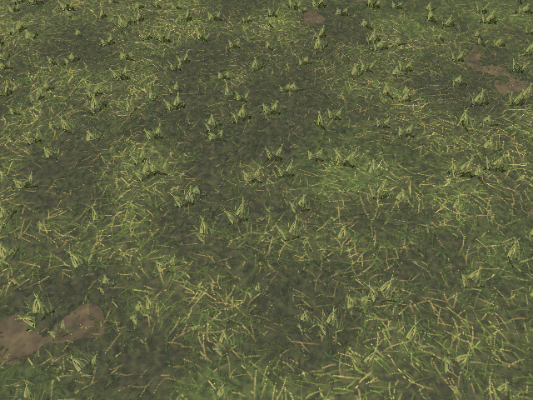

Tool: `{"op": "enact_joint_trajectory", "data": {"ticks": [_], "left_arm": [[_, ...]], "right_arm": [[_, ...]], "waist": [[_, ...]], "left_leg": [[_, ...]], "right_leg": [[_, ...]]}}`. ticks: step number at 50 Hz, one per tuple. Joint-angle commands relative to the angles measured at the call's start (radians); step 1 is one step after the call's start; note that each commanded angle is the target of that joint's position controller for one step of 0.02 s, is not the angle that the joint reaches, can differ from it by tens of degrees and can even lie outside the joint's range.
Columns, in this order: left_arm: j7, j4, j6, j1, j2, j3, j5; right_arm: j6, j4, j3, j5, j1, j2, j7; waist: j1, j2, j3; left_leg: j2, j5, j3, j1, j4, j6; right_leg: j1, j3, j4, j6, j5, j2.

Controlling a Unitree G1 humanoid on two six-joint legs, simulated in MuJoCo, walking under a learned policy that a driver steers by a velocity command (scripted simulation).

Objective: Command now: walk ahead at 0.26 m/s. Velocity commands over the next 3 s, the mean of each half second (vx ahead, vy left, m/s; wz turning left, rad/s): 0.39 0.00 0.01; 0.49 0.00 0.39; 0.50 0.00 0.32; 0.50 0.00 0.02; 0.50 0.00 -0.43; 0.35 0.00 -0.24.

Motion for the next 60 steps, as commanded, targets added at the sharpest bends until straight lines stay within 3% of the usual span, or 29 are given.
{"op": "enact_joint_trajectory", "data": {"ticks": [1, 3, 8, 10, 11, 12, 13, 14, 15, 16, 18, 21, 26, 30, 33, 35, 36, 37, 38, 39, 40, 41, 42, 43, 45, 48, 52, 58, 60], "left_arm": [[-0.020, -0.112, -0.038, -0.124, 0.063, 0.017, 0.008], [-0.033, -0.132, -0.059, -0.129, 0.070, 0.027, 0.000], [-0.050, -0.185, -0.064, -0.153, 0.074, 0.045, -0.019], [-0.047, -0.149, -0.067, -0.023, 0.072, 0.056, -0.023], [-0.039, -0.113, -0.073, 0.089, 0.102, 0.073, -0.022], [-0.027, -0.086, -0.085, 0.234, 0.179, 0.097, -0.006], [-0.026, -0.064, -0.078, 0.342, 0.272, 0.117, -0.007], [-0.027, -0.076, -0.064, 0.244, 0.210, 0.102, -0.013], [-0.034, -0.121, -0.068, 0.121, 0.175, 0.090, -0.016], [-0.040, -0.141, -0.078, 0.059, 0.155, 0.083, -0.017], [-0.035, -0.137, -0.097, 0.052, 0.111, 0.066, -0.019], [-0.026, -0.100, -0.112, 0.145, 0.105, 0.056, -0.023], [-0.021, -0.087, -0.116, 0.206, 0.097, 0.044, -0.016], [-0.008, -0.074, -0.123, 0.231, 0.100, 0.039, -0.014], [0.006, -0.072, -0.128, 0.214, 0.131, 0.045, -0.013], [0.017, -0.082, -0.118, 0.183, 0.166, 0.057, -0.006], [0.015, -0.091, -0.111, 0.162, 0.183, 0.063, -0.010], [0.007, -0.116, -0.110, 0.138, 0.183, 0.063, -0.016], [-0.015, -0.163, -0.110, 0.203, 0.077, 0.050, -0.029], [-0.024, -0.199, -0.117, 0.122, 0.139, 0.064, -0.024], [-0.029, -0.248, -0.130, 0.018, 0.155, 0.065, -0.024], [-0.029, -0.258, -0.139, -0.016, 0.162, 0.068, -0.022], [-0.027, -0.258, -0.133, -0.022, 0.151, 0.070, -0.016], [-0.027, -0.264, -0.114, -0.009, 0.137, 0.068, 0.000], [-0.032, -0.275, -0.078, -0.003, 0.112, 0.066, 0.012], [-0.040, -0.330, -0.054, -0.118, 0.121, 0.067, 0.014], [-0.049, -0.408, -0.047, -0.307, 0.139, 0.066, 0.007], [-0.061, -0.488, -0.058, -0.478, 0.134, 0.046, -0.003], [-0.063, -0.504, -0.069, -0.484, 0.137, 0.042, -0.007]], "right_arm": [[-0.014, 0.017, -0.035, -0.013, 0.168, -0.136, 0.004], [-0.035, 0.004, -0.038, -0.009, 0.145, -0.136, 0.007], [-0.060, -0.015, -0.040, -0.003, 0.115, -0.149, 0.010], [-0.065, -0.026, -0.040, 0.005, 0.081, -0.155, 0.014], [-0.073, -0.030, -0.032, 0.000, 0.085, -0.139, 0.019], [-0.081, -0.055, -0.016, -0.002, 0.061, -0.093, 0.028], [-0.082, -0.094, -0.006, 0.003, 0.092, -0.037, 0.035], [-0.073, -0.101, -0.024, -0.023, 0.050, -0.109, 0.042], [-0.074, -0.114, -0.023, -0.024, 0.004, -0.100, 0.053], [-0.079, -0.113, -0.020, -0.015, -0.010, -0.080, 0.059], [-0.068, -0.107, -0.025, -0.020, 0.000, -0.078, 0.065], [-0.046, -0.124, -0.034, -0.018, -0.047, -0.083, 0.069], [-0.036, -0.206, -0.024, -0.007, -0.279, -0.061, 0.074], [-0.038, -0.252, -0.010, 0.000, -0.397, -0.046, 0.074], [-0.043, -0.248, -0.022, -0.002, -0.346, -0.081, 0.066], [-0.051, -0.196, -0.044, -0.004, -0.168, -0.120, 0.057], [-0.056, -0.156, -0.059, -0.010, -0.044, -0.140, 0.053], [-0.056, -0.132, -0.082, -0.027, 0.069, -0.193, 0.047], [-0.046, -0.146, -0.108, -0.036, 0.079, -0.290, 0.045], [-0.033, -0.141, -0.108, 0.003, 0.054, -0.280, 0.054], [-0.034, -0.160, -0.098, 0.009, -0.040, -0.249, 0.051], [-0.038, -0.166, -0.085, 0.006, -0.081, -0.194, 0.051], [-0.046, -0.171, -0.076, 0.003, -0.105, -0.164, 0.047], [-0.053, -0.170, -0.067, 0.006, -0.109, -0.143, 0.039], [-0.072, -0.166, -0.065, 0.014, -0.077, -0.159, 0.035], [-0.076, -0.167, -0.071, 0.019, -0.017, -0.199, 0.033], [-0.065, -0.171, -0.069, 0.018, 0.082, -0.195, 0.035], [-0.060, -0.179, -0.065, 0.005, 0.166, -0.194, 0.021], [-0.064, -0.180, -0.063, 0.000, 0.166, -0.195, 0.014]], "waist": [[-0.048, 0.077, 0.249], [-0.024, 0.048, 0.208], [0.007, 0.111, 0.164], [0.076, 0.082, 0.141], [0.121, 0.032, 0.092], [0.183, -0.132, 0.027], [0.168, -0.327, -0.027], [0.107, -0.156, 0.070], [0.064, -0.061, 0.138], [0.036, -0.019, 0.151], [0.000, -0.027, 0.124], [-0.004, -0.048, 0.111], [0.030, -0.061, 0.147], [0.048, -0.075, 0.165], [0.007, -0.088, 0.109], [-0.070, -0.108, 0.006], [-0.125, -0.104, -0.054], [-0.182, -0.063, -0.111], [-0.100, 0.165, -0.190], [-0.101, 0.105, -0.225], [-0.066, 0.053, -0.066], [-0.034, -0.034, 0.003], [0.005, -0.076, 0.042], [0.038, -0.069, 0.046], [0.058, -0.035, 0.038], [0.036, 0.014, 0.062], [-0.034, 0.057, 0.068], [-0.094, 0.086, 0.073], [-0.087, 0.096, 0.075]], "left_leg": [[0.394, -0.397, -0.474, -0.005, -0.309, 0.189], [0.364, -0.254, -0.396, 0.036, -0.291, 0.168], [0.303, -0.080, -0.242, -0.075, -0.224, 0.128], [0.266, 0.002, -0.180, -0.211, -0.113, 0.099], [0.223, 0.097, -0.131, -0.279, 0.027, 0.074], [0.129, 0.078, -0.014, -0.374, 0.331, 0.028], [0.006, -0.240, 0.060, -0.580, 0.651, -0.005], [0.081, -0.195, -0.031, -0.625, 0.799, 0.014], [0.127, -0.079, -0.051, -0.635, 0.818, 0.020], [0.155, 0.002, -0.057, -0.594, 0.786, 0.013], [0.178, 0.060, -0.040, -0.530, 0.733, -0.012], [0.167, 0.100, 0.005, -0.572, 0.706, -0.034], [0.140, 0.205, 0.059, -0.631, 0.517, -0.049], [0.090, 0.268, 0.112, -0.519, 0.287, -0.012], [0.031, 0.222, 0.148, -0.400, 0.229, 0.047], [-0.020, 0.146, 0.155, -0.241, 0.217, 0.093], [-0.028, 0.167, 0.140, -0.097, 0.144, 0.118], [0.077, 0.089, -0.012, 0.095, 0.095, 0.167], [0.380, 0.096, -0.534, 0.366, 0.056, 0.333], [0.415, 0.009, -0.784, 0.389, -0.098, 0.379], [0.396, 0.001, -0.647, 0.264, -0.136, 0.331], [0.366, 0.107, -0.553, 0.139, -0.161, 0.286], [0.319, 0.229, -0.468, 0.034, -0.168, 0.248], [0.275, 0.319, -0.399, -0.040, -0.173, 0.225], [0.235, 0.424, -0.329, -0.088, -0.176, 0.210], [0.191, 0.446, -0.287, -0.107, -0.197, 0.179], [0.170, 0.510, -0.300, -0.015, -0.178, 0.107], [0.183, 0.617, -0.321, 0.149, -0.124, 0.102], [0.205, 0.674, -0.325, 0.171, -0.108, 0.095]], "right_leg": [[-0.390, -0.025, 0.216, -0.020, -0.053, -0.049], [-0.392, -0.029, 0.191, -0.019, -0.002, -0.061], [-0.158, -0.092, -0.014, -0.025, 0.101, -0.019], [0.095, -0.137, -0.129, -0.030, 0.180, 0.032], [0.266, -0.116, -0.170, -0.036, 0.154, 0.042], [0.401, 0.138, -0.316, -0.071, -0.029, -0.152], [0.479, 0.617, -0.512, -0.172, -0.307, -0.388], [0.351, 0.647, -0.527, -0.186, -0.393, -0.384], [0.250, 0.534, -0.519, -0.174, -0.300, -0.353], [0.187, 0.414, -0.530, -0.161, -0.122, -0.306], [0.162, 0.251, -0.534, -0.132, 0.126, -0.233], [0.215, 0.134, -0.512, -0.129, 0.431, -0.199], [0.227, 0.002, -0.517, -0.113, 0.673, -0.169], [0.244, -0.089, -0.522, -0.089, 0.801, -0.178], [0.339, -0.141, -0.389, -0.069, 1.154, -0.206], [0.375, -0.163, -0.131, -0.063, 1.319, -0.221], [0.332, -0.175, 0.061, -0.062, 1.235, -0.215], [0.158, -0.188, 0.331, -0.058, 0.968, -0.182], [-0.245, -0.179, 0.748, -0.016, 0.073, 0.018], [-0.410, 0.016, 0.870, -0.023, -0.056, 0.061], [-0.492, 0.046, 0.812, -0.036, 0.047, -0.010], [-0.455, 0.039, 0.730, -0.035, 0.113, -0.047], [-0.393, 0.038, 0.659, -0.023, 0.130, -0.070], [-0.332, 0.040, 0.606, -0.005, 0.125, -0.084], [-0.292, 0.026, 0.520, 0.025, 0.111, -0.090], [-0.351, -0.011, 0.390, 0.062, 0.206, -0.094], [-0.443, -0.025, 0.218, 0.079, 0.363, -0.075], [-0.463, -0.046, 0.012, 0.055, 0.405, -0.024], [-0.391, -0.050, -0.067, 0.026, 0.403, -0.010]]}}
Next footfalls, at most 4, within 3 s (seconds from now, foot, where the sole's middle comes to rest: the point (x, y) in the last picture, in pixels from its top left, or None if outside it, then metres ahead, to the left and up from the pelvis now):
0.22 right None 0.16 -0.14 -0.78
0.74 left None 0.49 0.00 -0.78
1.30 right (290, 295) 0.86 -0.05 -0.78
1.84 left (195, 249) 1.03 0.23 -0.78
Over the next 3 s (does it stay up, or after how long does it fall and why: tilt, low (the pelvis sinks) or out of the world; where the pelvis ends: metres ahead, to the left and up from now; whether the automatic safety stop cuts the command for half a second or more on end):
stays up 1.48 0.25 -0.02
